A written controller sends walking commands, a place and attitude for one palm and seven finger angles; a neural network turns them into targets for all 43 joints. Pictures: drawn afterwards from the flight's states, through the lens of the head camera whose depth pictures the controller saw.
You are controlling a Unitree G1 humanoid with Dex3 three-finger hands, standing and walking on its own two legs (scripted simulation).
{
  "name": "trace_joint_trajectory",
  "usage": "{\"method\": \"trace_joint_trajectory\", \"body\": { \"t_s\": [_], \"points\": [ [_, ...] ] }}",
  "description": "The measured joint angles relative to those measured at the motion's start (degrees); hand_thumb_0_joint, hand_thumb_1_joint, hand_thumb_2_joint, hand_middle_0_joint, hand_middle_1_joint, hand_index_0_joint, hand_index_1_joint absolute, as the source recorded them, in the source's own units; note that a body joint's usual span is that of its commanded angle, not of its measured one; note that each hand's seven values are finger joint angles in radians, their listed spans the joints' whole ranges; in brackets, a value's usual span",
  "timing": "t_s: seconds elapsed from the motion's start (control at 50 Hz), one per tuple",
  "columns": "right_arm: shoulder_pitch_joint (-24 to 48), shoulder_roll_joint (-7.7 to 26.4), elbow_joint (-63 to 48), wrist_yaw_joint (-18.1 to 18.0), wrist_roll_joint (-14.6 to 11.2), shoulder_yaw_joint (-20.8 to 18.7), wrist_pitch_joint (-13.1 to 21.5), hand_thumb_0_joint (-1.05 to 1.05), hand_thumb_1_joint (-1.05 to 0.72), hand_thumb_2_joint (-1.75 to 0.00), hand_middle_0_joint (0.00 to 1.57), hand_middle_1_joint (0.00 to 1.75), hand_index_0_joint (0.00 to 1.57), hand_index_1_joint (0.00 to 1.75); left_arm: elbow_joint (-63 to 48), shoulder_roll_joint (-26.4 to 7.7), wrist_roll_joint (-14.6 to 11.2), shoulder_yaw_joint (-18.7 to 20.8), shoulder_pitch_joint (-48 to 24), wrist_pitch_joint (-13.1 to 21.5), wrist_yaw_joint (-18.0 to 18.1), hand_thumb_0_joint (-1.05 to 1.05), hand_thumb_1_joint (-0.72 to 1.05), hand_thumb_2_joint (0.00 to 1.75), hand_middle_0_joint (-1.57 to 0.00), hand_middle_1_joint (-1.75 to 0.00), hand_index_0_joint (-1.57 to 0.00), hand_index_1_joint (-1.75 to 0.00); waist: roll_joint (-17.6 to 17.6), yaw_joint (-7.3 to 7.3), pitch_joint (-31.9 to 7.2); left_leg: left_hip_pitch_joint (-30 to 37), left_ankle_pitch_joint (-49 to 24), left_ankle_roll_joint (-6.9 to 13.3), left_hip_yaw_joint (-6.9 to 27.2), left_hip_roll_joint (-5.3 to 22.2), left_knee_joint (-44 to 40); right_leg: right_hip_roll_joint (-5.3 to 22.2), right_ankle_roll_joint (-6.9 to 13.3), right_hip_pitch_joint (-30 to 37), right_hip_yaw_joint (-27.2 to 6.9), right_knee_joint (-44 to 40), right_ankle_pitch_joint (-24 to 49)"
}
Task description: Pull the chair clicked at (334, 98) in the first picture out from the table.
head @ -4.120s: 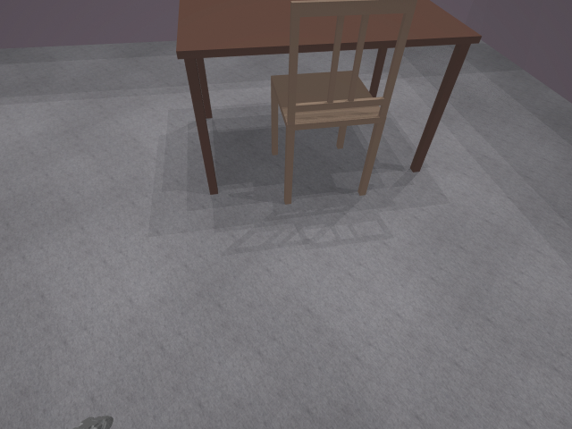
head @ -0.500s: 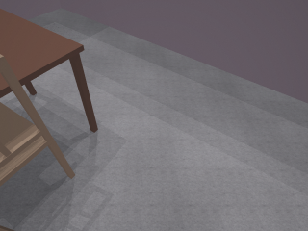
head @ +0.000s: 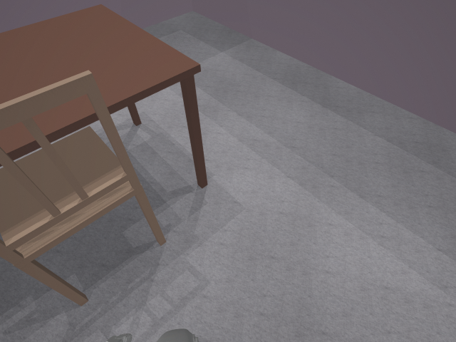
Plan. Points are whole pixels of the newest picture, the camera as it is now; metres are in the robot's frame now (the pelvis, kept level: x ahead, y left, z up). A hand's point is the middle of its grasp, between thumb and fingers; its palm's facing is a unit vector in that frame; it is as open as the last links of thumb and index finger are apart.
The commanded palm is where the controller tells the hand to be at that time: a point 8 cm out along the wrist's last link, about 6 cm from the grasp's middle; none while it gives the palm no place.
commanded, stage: turn to face it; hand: left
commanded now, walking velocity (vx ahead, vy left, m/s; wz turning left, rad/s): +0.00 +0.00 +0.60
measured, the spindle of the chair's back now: (25, 181) +0.48 +0.53 -0.07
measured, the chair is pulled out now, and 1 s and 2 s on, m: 0.00 0.00 0.00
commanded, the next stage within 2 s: take the last steps up to it in 1.08 s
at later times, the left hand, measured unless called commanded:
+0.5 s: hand out of the picture +0.04 +0.27 -0.16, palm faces +0.31 -0.91 -0.28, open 7.4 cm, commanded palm none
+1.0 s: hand out of the picture -0.08 +0.21 -0.17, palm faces +0.58 -0.78 -0.24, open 7.4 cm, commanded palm none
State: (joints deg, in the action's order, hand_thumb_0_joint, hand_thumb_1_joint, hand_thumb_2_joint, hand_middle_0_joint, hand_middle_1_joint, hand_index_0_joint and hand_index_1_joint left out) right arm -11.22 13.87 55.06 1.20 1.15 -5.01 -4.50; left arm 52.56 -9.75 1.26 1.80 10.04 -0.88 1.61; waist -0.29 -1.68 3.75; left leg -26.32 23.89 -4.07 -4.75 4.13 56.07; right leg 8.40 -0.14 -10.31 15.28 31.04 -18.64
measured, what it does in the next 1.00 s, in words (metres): steps on the spot, turning left: left foot, then right foot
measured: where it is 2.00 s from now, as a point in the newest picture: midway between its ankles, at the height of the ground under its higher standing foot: outside the picture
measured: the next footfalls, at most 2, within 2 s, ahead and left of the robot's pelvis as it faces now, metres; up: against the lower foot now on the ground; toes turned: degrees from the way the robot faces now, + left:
left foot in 0.12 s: +0.06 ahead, +0.14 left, +0.00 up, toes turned +13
right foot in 0.60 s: +0.09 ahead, -0.09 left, +0.00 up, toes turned +20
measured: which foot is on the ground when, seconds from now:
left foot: up 0.00-0.10, down 0.12-0.60, up 0.62-1.00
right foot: down 0.00-0.12, up 0.14-0.58, down 0.60-1.00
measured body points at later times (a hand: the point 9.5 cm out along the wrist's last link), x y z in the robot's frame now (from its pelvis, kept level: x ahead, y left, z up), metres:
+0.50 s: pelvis +0.00 +0.03 +0.00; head +0.03 +0.04 +0.45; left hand +0.02 +0.32 -0.13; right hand +0.16 -0.19 -0.14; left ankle +0.02 +0.13 -0.74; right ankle +0.04 -0.12 -0.69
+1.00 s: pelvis -0.02 +0.02 -0.01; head +0.01 +0.05 +0.44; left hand -0.11 +0.26 -0.15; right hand +0.20 -0.17 -0.14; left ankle -0.10 +0.10 -0.73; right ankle +0.05 -0.11 -0.74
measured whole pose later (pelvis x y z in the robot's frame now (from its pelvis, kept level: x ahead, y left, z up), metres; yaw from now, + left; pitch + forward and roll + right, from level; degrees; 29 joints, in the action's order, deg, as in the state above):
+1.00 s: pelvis -0.02 +0.02 -0.01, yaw +35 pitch +0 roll +0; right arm -9.9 14.8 53.9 1.1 0.7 -3.7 -3.9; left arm 51.6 -12.8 1.2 2.2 13.8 -1.7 1.1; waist 1.5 0.3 4.7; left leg -15.0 20.8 -1.9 -3.3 1.0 36.4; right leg 9.2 -2.6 -13.5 12.5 33.3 -18.1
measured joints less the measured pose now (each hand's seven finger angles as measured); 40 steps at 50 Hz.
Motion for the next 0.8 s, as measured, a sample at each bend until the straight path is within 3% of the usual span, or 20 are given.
{"method": "trace_joint_trajectory", "body": {
  "t_s": [0.08,0.12,0.16,0.2,0.28,0.42,0.52,0.58,0.62,0.68,0.74,0.8],
  "points": [
    [3.5,1.2,-2.5,0.3,-0.1,0.2,0.4,0.00,-0.91,-0.89,0.19,0.30,0.20,0.30,0.4,-2.3,0.2,0.8,2.4,-0.7,-0.3,0.01,0.90,0.90,-0.20,-0.30,-0.21,-0.30,1.4,1.87,1.1,3.7,-0.8,1.1,-1.9,-0.1,-9.9,2.0,-1.4,-0.6,2.6,3.4,-2.0],
    [4.5,1.9,-4.2,0.5,0.0,0.4,1.2,0.00,-0.91,-0.89,0.19,0.30,0.20,0.30,0.5,-3.7,0.0,1.4,4.1,-1.1,-0.5,0.01,0.90,0.90,-0.20,-0.30,-0.21,-0.30,2.1,2.53,1.0,7.2,-6.2,2.1,-3.0,-0.6,-17.9,3.2,-2.5,-2.0,3.5,7.4,-4.1],
    [5.5,2.0,-5.5,0.4,0.0,0.6,2.5,0.00,-0.91,-0.89,0.19,0.30,0.20,0.30,0.9,-5.6,-0.4,2.1,4.6,-2.3,-0.7,0.01,0.90,0.90,-0.20,-0.30,-0.21,-0.30,3.5,2.91,1.4,5.8,-6.5,4.8,-2.8,-1.7,-16.4,3.3,-3.9,-6.6,-1.1,17.7,-10.6],
    [5.8,2.0,-6.2,0.1,-0.2,1.1,3.3,0.00,-0.91,-0.89,0.19,0.30,0.20,0.30,1.6,-6.7,-0.4,2.7,4.6,-3.5,-0.3,0.01,0.91,0.90,-0.20,-0.30,-0.21,-0.30,3.6,3.29,1.6,5.4,-5.1,6.6,-2.1,-2.1,-15.6,0.9,-4.5,-11.2,-6.5,27.8,-14.0],
    [4.9,1.4,-6.4,-0.7,0.0,1.8,3.2,0.00,-0.91,-0.89,0.20,0.30,0.20,0.30,1.4,-7.5,-0.4,3.2,3.7,-3.6,-0.7,0.01,0.91,0.90,-0.19,-0.29,-0.20,-0.30,3.0,3.05,1.3,7.2,-8.0,7.0,0.2,-3.5,-21.1,-1.3,-5.0,-16.5,-11.4,35.1,-7.8],
    [2.6,-0.5,-5.2,-0.4,0.0,2.4,2.5,0.00,-0.90,-0.89,0.20,0.30,0.20,0.30,-0.9,-6.3,-0.6,2.6,1.5,-3.0,-0.9,0.01,0.91,0.90,-0.19,-0.29,-0.20,-0.30,1.3,1.97,0.3,9.1,-12.4,7.4,4.4,-6.0,-27.5,-2.9,-5.4,-16.2,-14.6,27.2,-4.6],
    [0.8,-1.4,-4.1,-0.2,0.2,2.1,1.7,0.00,-0.90,-0.89,0.20,0.30,0.20,0.30,-2.6,-4.5,-0.9,1.9,-0.8,-2.7,-0.6,0.01,0.91,0.90,-0.19,-0.29,-0.20,-0.30,-0.2,0.54,0.3,8.2,-13.1,6.6,7.7,-7.4,-27.1,-5.0,-4.7,-12.6,-15.4,18.2,-6.1],
    [-0.1,-1.3,-3.4,-0.2,0.1,1.6,1.0,0.00,-0.90,-0.89,0.20,0.30,0.21,0.30,-3.9,-3.4,-1.2,1.3,-1.4,-1.9,-0.5,0.01,0.91,0.90,-0.20,-0.29,-0.20,-0.30,-1.2,0.01,0.1,6.8,-12.8,5.6,9.6,-8.2,-25.1,-6.5,-3.9,-8.3,-15.1,8.9,-3.1],
    [-0.7,-0.9,-3.1,-0.1,-0.3,1.0,0.6,0.00,-0.90,-0.89,0.20,0.30,0.20,0.30,-4.7,-2.6,-0.9,0.9,-1.2,-0.9,-0.3,0.01,0.91,0.90,-0.20,-0.29,-0.20,-0.30,-2.0,0.02,-0.1,4.5,-9.4,4.7,10.7,-8.7,-20.9,-6.9,-2.2,-5.5,-14.4,2.4,0.0],
    [-1.5,0.0,-2.2,0.0,0.0,0.0,-0.2,0.00,-0.90,-0.89,0.20,0.30,0.20,0.30,-5.1,-1.1,-0.6,-0.2,-0.5,-0.9,-0.3,0.01,0.91,0.90,-0.20,-0.30,-0.21,-0.30,-3.3,-0.51,-0.2,-0.7,0.1,3.5,9.3,-8.7,-4.3,-6.1,0.3,-4.6,-11.5,2.6,0.6],
    [-2.0,0.7,-1.6,0.5,0.2,-0.4,-0.5,0.00,-0.91,-0.89,0.20,0.30,0.20,0.30,-4.7,-0.4,-0.6,-0.4,0.5,-0.9,-0.1,0.01,0.90,0.90,-0.20,-0.30,-0.21,-0.30,-3.0,-0.72,-0.2,-3.4,-1.8,2.3,6.8,-6.7,8.2,-4.9,0.6,-2.6,-9.5,-0.1,1.8],
    [-2.3,1.0,-1.2,0.6,0.1,-0.3,-0.6,0.00,-0.91,-0.89,0.20,0.30,0.20,0.30,-4.0,-0.2,-0.4,-0.5,1.1,-0.6,-0.1,0.01,0.90,0.90,-0.20,-0.30,-0.21,-0.30,-2.0,-0.80,-0.1,-2.5,-2.4,1.2,5.6,-4.7,9.9,-3.6,0.4,-1.4,-7.6,-1.8,2.4]
  ]
}}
